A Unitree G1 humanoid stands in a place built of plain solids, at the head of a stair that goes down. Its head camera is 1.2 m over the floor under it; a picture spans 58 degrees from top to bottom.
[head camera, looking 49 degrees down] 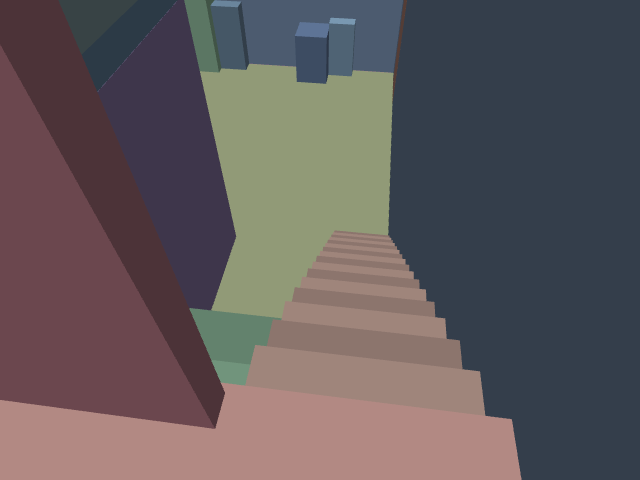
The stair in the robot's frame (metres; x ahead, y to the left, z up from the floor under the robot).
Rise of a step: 0.21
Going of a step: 0.23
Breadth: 0.79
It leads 7 degrees to the right of straight ahead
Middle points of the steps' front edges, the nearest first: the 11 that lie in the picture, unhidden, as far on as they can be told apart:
0.45 -0.13 0.00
0.68 -0.16 -0.21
0.91 -0.19 -0.42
1.14 -0.22 -0.63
1.37 -0.25 -0.85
1.60 -0.28 -1.06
1.83 -0.31 -1.27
2.06 -0.33 -1.48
2.29 -0.36 -1.69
2.52 -0.39 -1.91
2.75 -0.42 -2.12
